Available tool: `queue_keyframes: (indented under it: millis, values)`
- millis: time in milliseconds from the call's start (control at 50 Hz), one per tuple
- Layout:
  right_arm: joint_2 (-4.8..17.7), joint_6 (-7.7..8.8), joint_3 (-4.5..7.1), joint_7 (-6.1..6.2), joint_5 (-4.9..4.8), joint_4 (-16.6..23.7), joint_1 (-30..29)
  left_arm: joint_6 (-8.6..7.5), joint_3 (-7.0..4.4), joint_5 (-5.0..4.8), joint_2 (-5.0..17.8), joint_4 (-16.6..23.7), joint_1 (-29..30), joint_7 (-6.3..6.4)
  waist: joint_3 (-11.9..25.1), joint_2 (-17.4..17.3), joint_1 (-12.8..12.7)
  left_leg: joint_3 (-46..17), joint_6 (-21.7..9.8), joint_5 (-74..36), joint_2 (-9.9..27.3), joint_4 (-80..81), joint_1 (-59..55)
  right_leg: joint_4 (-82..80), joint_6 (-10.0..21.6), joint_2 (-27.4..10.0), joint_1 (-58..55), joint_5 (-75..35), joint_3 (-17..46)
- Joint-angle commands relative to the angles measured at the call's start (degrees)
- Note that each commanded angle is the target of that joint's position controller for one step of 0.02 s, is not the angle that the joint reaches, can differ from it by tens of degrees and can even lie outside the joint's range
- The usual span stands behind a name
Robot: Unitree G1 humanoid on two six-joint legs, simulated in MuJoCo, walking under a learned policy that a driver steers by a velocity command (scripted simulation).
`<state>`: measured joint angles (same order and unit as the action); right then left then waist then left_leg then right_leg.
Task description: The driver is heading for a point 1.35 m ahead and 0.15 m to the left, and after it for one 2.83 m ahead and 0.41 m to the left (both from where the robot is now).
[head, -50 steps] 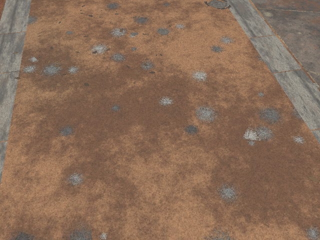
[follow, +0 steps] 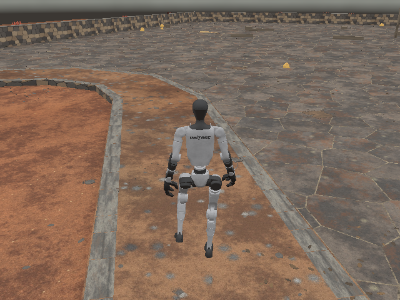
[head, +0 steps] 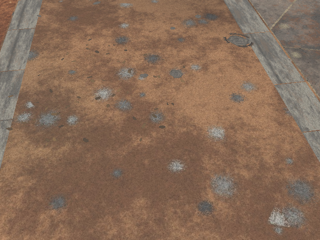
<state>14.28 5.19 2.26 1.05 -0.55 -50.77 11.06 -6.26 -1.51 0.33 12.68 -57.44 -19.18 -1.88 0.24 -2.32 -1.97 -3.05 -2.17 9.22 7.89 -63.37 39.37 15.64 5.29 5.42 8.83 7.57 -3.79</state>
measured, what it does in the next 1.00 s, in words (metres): walks ahead: left foot, then right foot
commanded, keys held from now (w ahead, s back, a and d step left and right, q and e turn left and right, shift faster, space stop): w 1.00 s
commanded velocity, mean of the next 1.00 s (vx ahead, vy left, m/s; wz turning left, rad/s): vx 0.50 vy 0.00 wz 0.00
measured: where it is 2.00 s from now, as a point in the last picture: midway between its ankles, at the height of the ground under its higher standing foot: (167, 135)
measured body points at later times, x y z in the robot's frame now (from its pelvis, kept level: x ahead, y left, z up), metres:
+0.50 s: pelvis +0.28 +0.08 +0.00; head +0.30 +0.10 +0.45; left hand +0.37 +0.35 -0.13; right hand +0.33 -0.18 -0.13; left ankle +0.30 +0.16 -0.75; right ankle +0.28 -0.08 -0.66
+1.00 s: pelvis +0.55 +0.01 -0.01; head +0.58 +0.00 +0.44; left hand +0.66 +0.27 -0.13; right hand +0.59 -0.26 -0.15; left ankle +0.47 +0.17 -0.65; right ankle +0.61 -0.07 -0.75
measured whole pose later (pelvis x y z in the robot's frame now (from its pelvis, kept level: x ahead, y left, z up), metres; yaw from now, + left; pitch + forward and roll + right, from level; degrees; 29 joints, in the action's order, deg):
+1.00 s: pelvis +0.55 +0.01 -0.01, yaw -1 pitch +1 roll +0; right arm 14.8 5.6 3.0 0.3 -1.3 -54.8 16.7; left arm -5.7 -3.1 0.0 13.8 -52.2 -10.5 -2.1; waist -1.4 -1.8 -0.1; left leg -1.9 -3.0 19.6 3.5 -67.8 25.0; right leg 25.8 3.8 1.9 19.2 8.3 -3.6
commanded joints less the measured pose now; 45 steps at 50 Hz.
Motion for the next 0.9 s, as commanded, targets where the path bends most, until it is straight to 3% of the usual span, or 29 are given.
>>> queue_keyframes:
  millis: [20, 100, 200, 240, 260, 280, 300, 320, 340, 360, 380, 400, 420, 460, 520, 640, 740, 800, 820, 840, 860, 880, 900]
  values:
    - [2.55, 0.06, 0.71, 0.18, 0.5, 2.57, 0.76, -0.79, -1.32, -0.23, 7.99, 3.27, 2.04, 1.23, -3.51, 4.0, 2.28, -0.17, 1.27, -9.49, 1.8, 9.22, 1.29, -10.71, 9.17, -16.07, 5.09, -5.09, 11.5]
    - [1.61, 0.62, 0.27, -0.65, -0.11, 4.85, -8.08, -0.1, -1.59, -1.11, 9.43, 2.2, -2.56, 1.87, -3.8, 4.41, -1.04, 2.24, 1.79, -15.89, -1.03, 24.15, -1.1, -9.95, 7.04, -15.54, 0.11, -5.21, 9.06]
    - [2.45, 1.29, 0.06, -2.5, -0.75, 7.72, -14.21, 1.24, -2.0, -1.48, 9.88, 0.45, -6.16, 2.08, -5.35, 5.22, -2.49, 2.34, 0.24, -9.61, -2.53, 32.02, -0.69, -5.25, 6.25, -19.34, -9.33, -5.24, 10.15]
    - [3.88, 1.78, 0.56, -2.99, -0.75, 7.73, -11.79, 1.83, -2.38, -1.52, 10.72, 0.54, -5.11, 2.2, -3.92, 6.3, -0.41, 3.26, -1.4, -5.17, -3.9, 34.18, -5.69, -1.58, 5.23, -20.32, -11.15, -10.81, 10.52]
    - [5.29, 1.97, 1.33, -2.98, -0.67, 6.7, -7.44, 2.11, -2.4, -1.41, 11.01, 0.9, -3.68, 2.21, -1.41, 6.76, 2.39, 4.83, -2.52, -3.98, -5.72, 35.36, -12.43, 3.52, 4.25, -19.19, -10.79, -19.96, 9.27]
    - [7.99, 2.07, 2.86, -2.68, -0.64, 3.7, 2.16, 2.38, -1.91, -0.95, 9.74, 1.32, -2.93, 2.16, 4.32, 5.89, 6.69, 5.66, -4.24, -4.29, -7.14, 35.78, -24.9, 14.62, 2.76, -15.83, -8.15, -27.33, 6.64]
    - [13.12, 2.03, 4.3, -2.16, 0.02, 1.37, 13.91, 2.21, -0.77, 0.12, 7.41, 3.07, -2.89, 2.15, 13.76, -0.36, 10.58, -6.18, -8.41, -5.37, 3.28, 34.87, -43.2, 33.65, 0.48, -11.92, 3.5, -16.28, 3.14]
    - [17.38, 1.64, 5.16, -2.51, 0.56, -0.06, 17.76, 0.67, 1.48, -0.34, -0.73, 3.29, -9.99, 1.43, 20.5, -16.7, 6.87, -33.54, -17.76, 3.6, 15.37, 41.83, -62.58, 53.07, -3.15, -1.15, 27.36, 19.41, 3.07]
    - [11.06, 1.74, 3.59, -2.57, 0.35, 0.28, 17.06, -0.79, 0.12, -1.86, 5.79, 2.49, -7.49, 1.24, 19.95, -10.99, 8.47, -38.6, -16.7, 8.63, 14.81, 45.98, -61.74, 60.74, -2.11, -3.77, 34.06, 23.91, 11.22]
    - [8.38, 1.86, 2.68, -2.4, 0.16, 1.46, 11.37, -1.58, -0.89, -2.98, 9.54, 4.39, -1.55, 1.1, 11.57, -7.48, 7.49, -29.25, -13.64, 5.01, 12.94, 46.36, -54.15, 61.46, -1.03, -6.94, 37.31, 18.83, 10.37]
    - [6.92, 1.76, 2.06, -2.43, 0.26, 2.67, 6.03, -1.61, -0.99, -2.68, 9.45, 5.12, 1.64, 1.5, 7.77, -2.21, 5.59, -21.74, -12.15, -1.4, 10.67, 47.63, -45.75, 59.1, -1.15, -10.06, 34.74, 13.26, 8.74]
    - [5.3, 1.72, 1.58, -2.69, 0.52, 3.1, 3.09, -1.22, -1.33, -1.73, 8.79, 5.37, 3.19, 1.85, 4.48, -0.29, 4.03, -16.71, -11.37, -5.82, 8.34, 49.58, -38.91, 55.32, -1.53, -11.75, 32.33, 9.93, 8.18]
    - [3.86, 1.78, 1.09, -2.9, 0.95, 2.83, 2.18, -0.41, -1.53, -1.37, 7.78, 5.28, 2.23, 1.91, 3.47, -1.23, 2.16, -12.96, -10.53, -7.81, 6.42, 51.45, -34.87, 52.72, -1.67, -13.19, 28.82, 7.73, 8.38]
    - [4.08, 2.0, 1.2, -3.07, 0.86, 1.46, 3.77, 0.98, -1.37, -1.27, 5.24, 4.85, 0.51, 2.01, 2.18, -1.69, 0.87, -9.16, -11.07, -11.71, 5.0, 53.86, -31.4, 49.75, -2.33, -13.42, 26.46, 6.09, 7.42]
    - [6.43, 1.92, 1.85, -2.24, 0.84, -0.13, 6.48, 1.7, -1.66, -0.75, 5.22, 6.76, 5.28, 2.24, -0.46, -0.43, 1.09, -5.79, -11.59, -15.86, 4.92, 55.77, -31.41, 42.71, -3.72, -13.85, 31.41, 0.14, 7.0]
    - [7.36, 1.04, 1.86, -0.93, 0.15, -2.29, 11.22, 1.17, -1.33, -0.92, 3.94, 10.27, 17.72, 1.5, -3.19, -1.03, 4.5, -0.73, -9.17, -12.38, 2.86, 57.34, -33.48, 23.21, -4.2, -11.62, 30.64, -13.84, 4.57]
    - [7.83, -0.01, 2.25, -0.55, -0.3, -4.9, 14.96, 0.55, -1.09, -1.51, 4.34, 13.08, 24.69, 0.09, -5.75, -1.35, 6.11, -1.17, -8.75, -12.12, 6.26, 54.43, -41.99, 16.22, -2.69, -10.53, 32.28, -10.39, 4.47]
    - [8.88, -0.77, 2.79, -0.22, -0.45, -5.08, 13.52, -0.06, -1.69, -1.54, 5.99, 13.27, 22.57, -0.69, -3.87, -2.44, 3.74, -1.06, -7.42, -21.18, 7.5, 49.49, -44.95, 13.87, -0.59, -8.76, 26.28, -4.33, 3.1]
    - [9.37, -1.03, 2.91, -0.19, -0.41, -4.8, 12.23, -0.18, -2.43, -1.47, 7.31, 12.25, 18.51, -0.63, -1.24, -3.25, 1.3, -0.11, -6.67, -30.57, 6.65, 44.89, -44.5, 13.32, 0.37, -6.81, 19.43, -3.26, 1.39]
    - [8.48, -1.36, 2.56, -0.21, -0.2, -4.47, 11.24, -0.17, -3.81, -1.38, 9.52, 9.39, 9.67, -0.34, 3.76, -2.66, -2.93, 2.05, -5.32, -37.23, 3.72, 34.96, -41.94, 12.63, 1.83, -4.88, 7.67, -3.86, -0.05]
    - [6.87, -1.36, 1.71, -0.24, 0.5, -3.21, 11.14, -0.1, -5.18, -0.87, 13.5, 6.71, -1.45, 0.19, 11.81, 1.45, -6.74, 4.44, -3.29, -27.34, 0.42, 18.68, -30.78, 14.37, 5.18, -12.28, -10.39, -5.11, 8.31]
    - [-0.45, -0.13, -0.44, -1.0, 0.56, -2.97, 18.23, 0.32, -6.34, -0.35, 18.31, 5.21, -7.7, 0.27, 20.12, 15.94, -4.24, 5.12, 1.05, 4.6, -10.1, -4.29, -6.34, 9.45, 14.49, -26.43, -32.25, 5.49, 35.38]
    - [2.6, 1.43, 0.16, -1.25, -0.34, -3.82, 16.55, 0.32, -4.79, -0.65, 13.63, 5.39, -7.17, 0.16, 21.83, 14.83, -5.12, -4.15, -0.04, 22.95, -10.31, -12.37, 0.48, 2.34, 14.05, -27.64, -32.58, 9.18, 45.84]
